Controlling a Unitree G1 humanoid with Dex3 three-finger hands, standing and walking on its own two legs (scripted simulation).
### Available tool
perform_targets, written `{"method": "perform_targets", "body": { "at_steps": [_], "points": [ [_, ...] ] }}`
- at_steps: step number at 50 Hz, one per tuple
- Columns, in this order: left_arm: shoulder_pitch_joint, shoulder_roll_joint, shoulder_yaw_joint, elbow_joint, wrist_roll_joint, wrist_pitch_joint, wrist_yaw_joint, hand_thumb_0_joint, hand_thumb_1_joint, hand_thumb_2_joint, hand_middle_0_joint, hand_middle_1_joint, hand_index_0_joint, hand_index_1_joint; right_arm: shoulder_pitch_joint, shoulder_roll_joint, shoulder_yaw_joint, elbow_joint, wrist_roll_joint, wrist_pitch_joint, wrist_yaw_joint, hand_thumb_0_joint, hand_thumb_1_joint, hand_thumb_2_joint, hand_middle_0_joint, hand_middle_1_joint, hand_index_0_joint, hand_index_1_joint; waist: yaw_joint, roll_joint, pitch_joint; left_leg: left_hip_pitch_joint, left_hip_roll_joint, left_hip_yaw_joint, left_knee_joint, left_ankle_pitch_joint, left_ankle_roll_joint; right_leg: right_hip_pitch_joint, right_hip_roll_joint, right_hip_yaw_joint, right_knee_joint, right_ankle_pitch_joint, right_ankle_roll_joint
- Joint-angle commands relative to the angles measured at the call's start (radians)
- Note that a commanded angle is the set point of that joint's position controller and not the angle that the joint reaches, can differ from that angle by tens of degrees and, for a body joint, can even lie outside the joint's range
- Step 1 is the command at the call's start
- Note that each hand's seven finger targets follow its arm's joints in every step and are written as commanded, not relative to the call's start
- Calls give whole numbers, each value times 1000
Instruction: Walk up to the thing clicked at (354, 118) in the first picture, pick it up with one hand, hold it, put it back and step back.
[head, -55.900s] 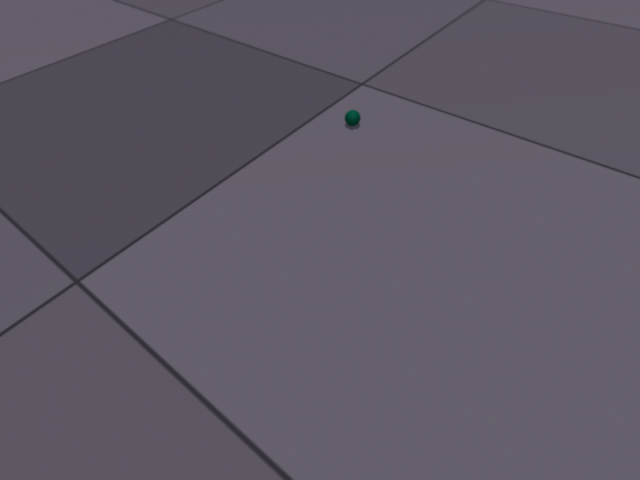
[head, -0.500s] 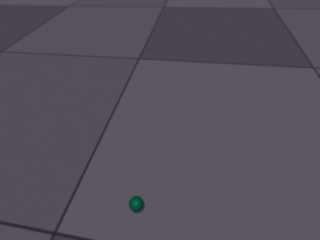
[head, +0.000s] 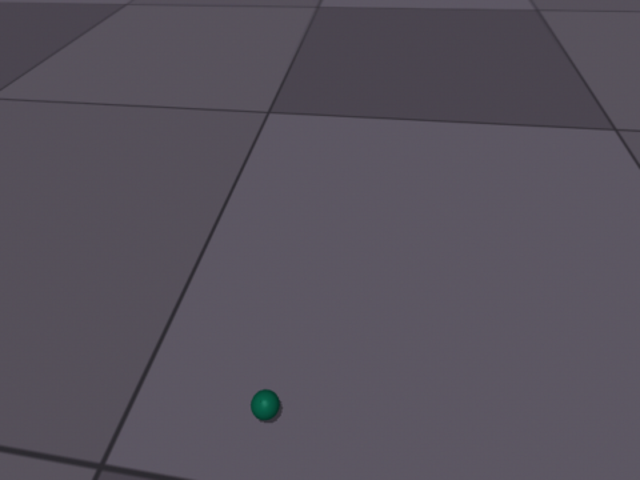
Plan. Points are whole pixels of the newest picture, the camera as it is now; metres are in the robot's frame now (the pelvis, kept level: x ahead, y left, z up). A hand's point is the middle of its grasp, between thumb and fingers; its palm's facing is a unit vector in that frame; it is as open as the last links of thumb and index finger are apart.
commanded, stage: stand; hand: left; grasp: from above
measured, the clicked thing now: (265, 404) +0.50 +0.21 -0.74
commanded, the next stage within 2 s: step back in 1.06 s
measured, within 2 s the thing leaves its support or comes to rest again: neither
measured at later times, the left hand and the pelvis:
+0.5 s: hand out of the picture +0.09 +0.25 -0.15, palm faces +0.01 -0.94 -0.34, open 7.4 cm; pelvis +0.01 +0.00 +0.00, yaw +0 degrees
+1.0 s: hand out of the picture +0.09 +0.25 -0.16, palm faces +0.00 -0.94 -0.34, open 7.4 cm; pelvis +0.02 +0.00 +0.00, yaw +0 degrees
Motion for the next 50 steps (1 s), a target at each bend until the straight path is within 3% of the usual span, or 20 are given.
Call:
{"method": "perform_targets", "body": {
  "at_steps": [1,15,27,38,50],
  "points": [
    [-35,202,31,-55,-2,-25,11,0,900,900,-200,-300,-200,-301,-45,-187,-38,-53,5,-26,-12,0,-900,-900,200,300,200,300,7,-30,-44,-47,87,-77,-75,35,42,15,-89,92,-82,4,-22],
    [-46,213,31,-59,-10,-25,11,0,900,900,-200,-300,-200,-301,-48,-203,-35,-43,6,-31,-16,0,-900,-900,200,300,200,300,4,-15,-82,-9,100,-66,-69,166,42,56,-101,93,-62,150,-29],
    [-57,218,29,-63,-9,-27,9,0,900,900,-200,-300,-200,-301,-54,-206,-34,-44,9,-29,-11,0,-900,-900,200,300,200,300,0,-31,-63,-18,99,-67,-87,126,37,42,-96,87,-79,95,-23],
    [-57,223,29,-71,-10,-30,6,0,900,900,-200,-300,-200,-300,-66,-214,-37,-49,8,-31,-10,0,-900,-900,200,300,200,300,2,-18,-82,-8,103,-63,-80,155,39,57,-103,92,-70,148,-30],
    [-51,228,26,-70,-14,-31,5,0,900,900,-200,-300,-200,-300,-60,-213,-32,-48,10,-29,-6,0,-900,-900,200,300,200,300,1,-20,-77,-10,102,-64,-88,136,35,53,-102,94,-78,123,-29]
  ]
}}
